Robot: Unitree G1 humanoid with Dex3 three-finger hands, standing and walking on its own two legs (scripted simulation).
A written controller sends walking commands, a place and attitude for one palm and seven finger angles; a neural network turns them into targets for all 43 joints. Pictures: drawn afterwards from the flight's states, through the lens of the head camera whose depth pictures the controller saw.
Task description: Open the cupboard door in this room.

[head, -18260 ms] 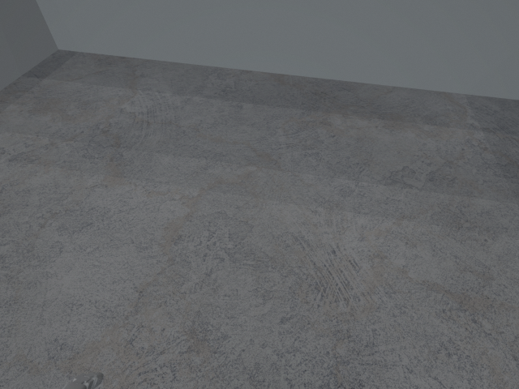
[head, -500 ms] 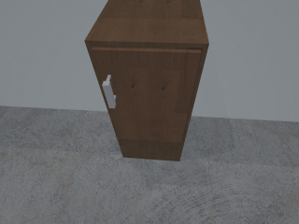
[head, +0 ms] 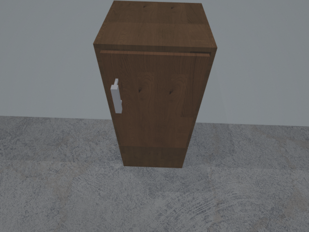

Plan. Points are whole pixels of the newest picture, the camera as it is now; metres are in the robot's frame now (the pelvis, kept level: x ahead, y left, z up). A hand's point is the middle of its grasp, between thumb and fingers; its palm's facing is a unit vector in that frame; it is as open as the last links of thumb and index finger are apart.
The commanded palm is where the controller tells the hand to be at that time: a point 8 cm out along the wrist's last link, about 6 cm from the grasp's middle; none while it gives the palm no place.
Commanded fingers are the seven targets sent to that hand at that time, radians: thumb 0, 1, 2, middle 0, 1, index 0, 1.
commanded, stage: look again from close up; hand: left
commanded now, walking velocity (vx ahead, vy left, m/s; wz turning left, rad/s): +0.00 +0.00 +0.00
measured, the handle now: (117, 96) +0.59 +0.18 -0.04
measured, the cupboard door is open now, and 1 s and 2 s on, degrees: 0 0 0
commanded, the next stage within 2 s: shuffle to correct the standing spot in 0.58 s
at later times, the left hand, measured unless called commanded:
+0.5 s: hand out of the picture +0.02 +0.19 -0.17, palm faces +0.01 -0.97 -0.23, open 7.4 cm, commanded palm none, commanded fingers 0.00 0.90 0.90 -0.20 -0.30 -0.20 -0.30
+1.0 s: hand out of the picture +0.03 +0.15 -0.19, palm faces +0.03 -0.98 -0.18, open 7.4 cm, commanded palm none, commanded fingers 0.00 0.90 0.90 -0.20 -0.30 -0.20 -0.30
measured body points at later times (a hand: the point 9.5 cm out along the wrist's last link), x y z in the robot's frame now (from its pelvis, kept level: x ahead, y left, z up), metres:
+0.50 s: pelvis +0.00 +0.01 -0.01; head +0.01 -0.01 +0.44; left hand +0.02 +0.24 -0.16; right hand +0.02 -0.22 -0.17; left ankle -0.03 +0.11 -0.74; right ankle +0.00 -0.13 -0.74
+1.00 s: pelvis +0.04 -0.02 -0.01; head +0.06 -0.02 +0.43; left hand +0.03 +0.20 -0.17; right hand +0.03 -0.24 -0.17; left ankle -0.03 +0.11 -0.74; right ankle +0.00 -0.13 -0.74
